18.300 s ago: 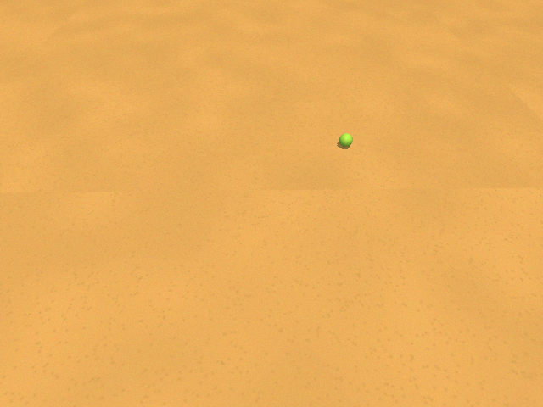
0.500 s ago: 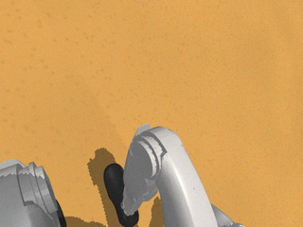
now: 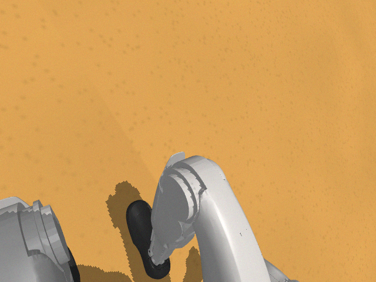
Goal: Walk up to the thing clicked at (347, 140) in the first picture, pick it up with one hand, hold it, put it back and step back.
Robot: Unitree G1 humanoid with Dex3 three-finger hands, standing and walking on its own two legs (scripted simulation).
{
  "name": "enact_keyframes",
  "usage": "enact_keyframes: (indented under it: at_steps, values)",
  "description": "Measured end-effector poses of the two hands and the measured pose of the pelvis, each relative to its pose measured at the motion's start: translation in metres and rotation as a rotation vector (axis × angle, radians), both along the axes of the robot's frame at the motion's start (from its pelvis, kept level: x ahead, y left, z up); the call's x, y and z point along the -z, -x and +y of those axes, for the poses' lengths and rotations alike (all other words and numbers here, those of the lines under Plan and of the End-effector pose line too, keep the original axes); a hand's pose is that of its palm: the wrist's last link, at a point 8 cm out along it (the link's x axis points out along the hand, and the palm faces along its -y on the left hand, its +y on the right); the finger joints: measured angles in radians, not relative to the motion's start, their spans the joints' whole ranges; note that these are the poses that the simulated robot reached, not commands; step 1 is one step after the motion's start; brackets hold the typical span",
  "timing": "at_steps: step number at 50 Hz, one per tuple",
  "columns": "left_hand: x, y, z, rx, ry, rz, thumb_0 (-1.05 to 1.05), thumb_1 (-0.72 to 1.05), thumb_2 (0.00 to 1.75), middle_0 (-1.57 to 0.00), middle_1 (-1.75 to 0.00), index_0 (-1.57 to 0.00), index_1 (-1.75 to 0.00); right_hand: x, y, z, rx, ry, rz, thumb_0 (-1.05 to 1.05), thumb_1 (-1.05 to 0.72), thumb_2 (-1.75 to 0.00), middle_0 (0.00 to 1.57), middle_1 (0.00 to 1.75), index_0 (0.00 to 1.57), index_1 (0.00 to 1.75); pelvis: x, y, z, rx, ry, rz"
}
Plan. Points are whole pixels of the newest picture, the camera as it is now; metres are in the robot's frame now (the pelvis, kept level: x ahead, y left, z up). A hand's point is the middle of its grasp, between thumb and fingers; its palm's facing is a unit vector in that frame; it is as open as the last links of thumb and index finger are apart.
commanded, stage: close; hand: left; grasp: from above
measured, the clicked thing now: out of the picture +0.41 +0.31 -0.26
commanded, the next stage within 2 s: settle in 1.00 s
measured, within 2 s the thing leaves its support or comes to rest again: neither
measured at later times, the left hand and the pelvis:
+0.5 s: hand out of the picture +0.39 +0.38 -0.26, palm faces -0.43 -0.20 -0.88, open 8.5 cm; pelvis +0.00 +0.00 +0.00, yaw +0 degrees
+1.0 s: hand out of the picture +0.39 +0.38 -0.25, palm faces -0.42 -0.18 -0.89, open 5.8 cm; pelvis +0.00 +0.00 +0.00, yaw +0 degrees
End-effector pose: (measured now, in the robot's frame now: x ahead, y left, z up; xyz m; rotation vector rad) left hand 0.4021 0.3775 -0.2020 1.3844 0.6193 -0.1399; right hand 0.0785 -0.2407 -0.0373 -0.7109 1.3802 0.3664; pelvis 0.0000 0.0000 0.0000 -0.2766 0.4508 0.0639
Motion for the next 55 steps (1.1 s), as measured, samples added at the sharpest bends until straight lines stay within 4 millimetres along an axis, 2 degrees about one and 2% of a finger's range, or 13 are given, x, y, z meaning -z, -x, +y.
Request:
enact_keyframes:
  at_steps: [6, 18, 26, 40, 55]
  values:
    - [-0.002, 0.001, -0.003, 0.022, -0.004, -0.020, 0.00, -0.06, 0.88, -0.36, -1.00, -0.39, -0.98, -0.002, -0.002, 0.000, -0.014, -0.001, -0.011, 0.00, -0.90, -0.89, 0.20, 0.30, 0.20, 0.30, 0.000, 0.001, 0.000, 0.001, -0.001, -0.006]
    - [0.000, 0.005, 0.005, -0.022, -0.021, -0.012, 0.00, 0.08, 0.83, -0.46, -0.97, -0.49, -0.94, -0.003, -0.005, -0.002, -0.034, 0.005, -0.027, 0.00, -0.90, -0.89, 0.20, 0.30, 0.20, 0.30, 0.001, 0.004, 0.000, 0.003, -0.001, -0.012]
    - [-0.002, 0.001, 0.007, -0.017, -0.018, -0.011, 0.00, 0.19, 0.78, -0.52, -0.95, -0.58, -0.91, -0.002, -0.006, 0.001, -0.032, -0.003, -0.021, 0.01, -0.90, -0.89, 0.20, 0.30, 0.20, 0.30, 0.000, 0.003, 0.001, 0.002, 0.003, -0.012]
    - [-0.004, 0.006, 0.005, 0.004, -0.007, -0.017, 0.00, 0.37, 0.67, -0.59, -0.87, -0.71, -0.83, -0.001, -0.009, 0.006, -0.050, -0.016, -0.030, 0.00, -0.90, -0.89, 0.20, 0.30, 0.20, 0.30, -0.001, 0.005, 0.000, 0.002, 0.006, -0.022]
    - [-0.005, 0.000, 0.005, 0.001, -0.020, -0.036, 0.00, 0.55, 0.57, -0.78, -0.79, -0.86, -0.73, -0.005, -0.013, 0.002, -0.058, -0.002, -0.031, 0.00, -0.90, -0.89, 0.20, 0.30, 0.20, 0.30, -0.002, 0.004, 0.001, 0.004, 0.007, -0.011]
